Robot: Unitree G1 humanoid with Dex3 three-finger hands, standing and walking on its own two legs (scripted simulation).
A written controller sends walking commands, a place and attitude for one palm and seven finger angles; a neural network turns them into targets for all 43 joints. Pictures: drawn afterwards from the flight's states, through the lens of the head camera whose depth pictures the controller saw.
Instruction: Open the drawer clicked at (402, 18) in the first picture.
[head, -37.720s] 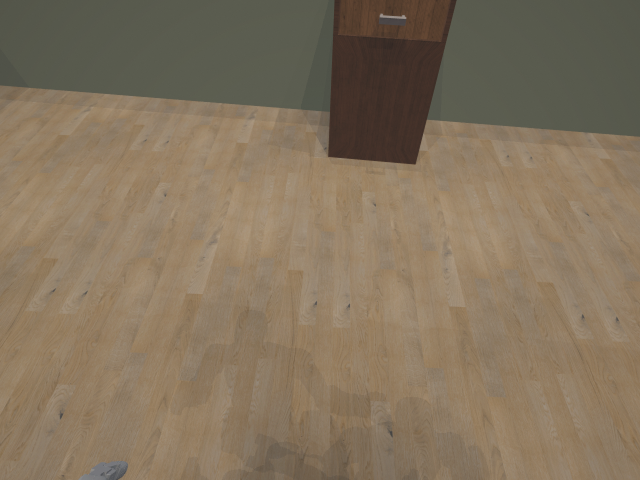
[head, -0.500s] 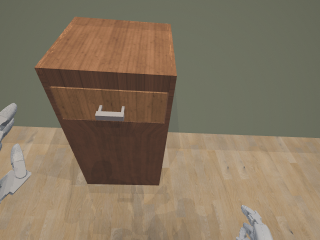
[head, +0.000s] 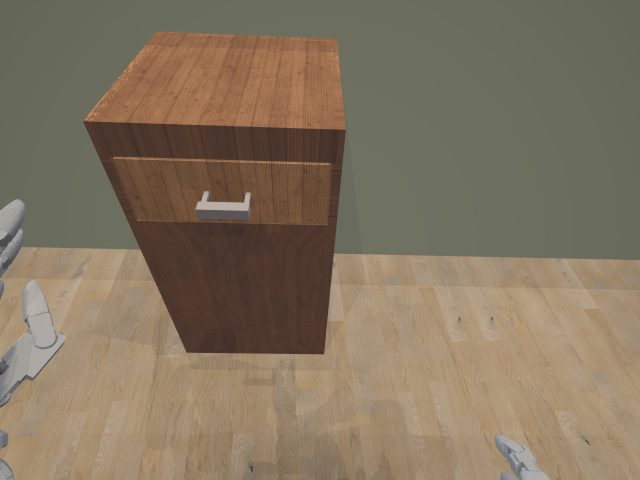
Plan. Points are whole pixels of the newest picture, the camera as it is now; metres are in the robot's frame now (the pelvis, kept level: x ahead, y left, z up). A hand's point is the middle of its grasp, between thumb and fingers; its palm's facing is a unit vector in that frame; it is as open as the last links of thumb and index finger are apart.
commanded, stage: step back with the hand held close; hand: left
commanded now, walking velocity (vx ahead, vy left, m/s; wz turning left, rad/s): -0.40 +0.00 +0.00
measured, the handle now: (225, 203) +0.63 +0.20 -0.05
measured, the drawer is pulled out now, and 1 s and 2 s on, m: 0.00 0.00 0.00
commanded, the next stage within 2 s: stop stepping back and stand still in 0.44 s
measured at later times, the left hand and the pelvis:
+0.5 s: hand out of the picture +0.11 +0.23 +0.18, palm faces +0.42 -0.81 -0.42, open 7.4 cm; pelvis -0.08 -0.01 +0.00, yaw -2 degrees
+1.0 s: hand out of the picture +0.06 +0.23 +0.19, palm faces +0.36 -0.83 -0.43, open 7.4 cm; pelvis -0.14 -0.01 +0.02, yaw -3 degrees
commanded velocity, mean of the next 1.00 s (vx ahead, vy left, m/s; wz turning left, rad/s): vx -0.14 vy -0.02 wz -0.01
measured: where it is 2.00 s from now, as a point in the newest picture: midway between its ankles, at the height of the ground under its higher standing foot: outside the picture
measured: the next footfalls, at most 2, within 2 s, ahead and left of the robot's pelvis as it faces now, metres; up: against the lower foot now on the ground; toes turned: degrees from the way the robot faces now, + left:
right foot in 0.46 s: -0.02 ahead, -0.12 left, +0.00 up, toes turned -1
left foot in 0.68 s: -0.09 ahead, +0.11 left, +0.00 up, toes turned +0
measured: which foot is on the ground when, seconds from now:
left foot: down 0.00-0.46, up 0.48-0.66, down 0.68-1.00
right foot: down 0.00-0.26, up 0.28-0.44, down 0.46-0.72, up 0.74-0.90, down 0.92-1.00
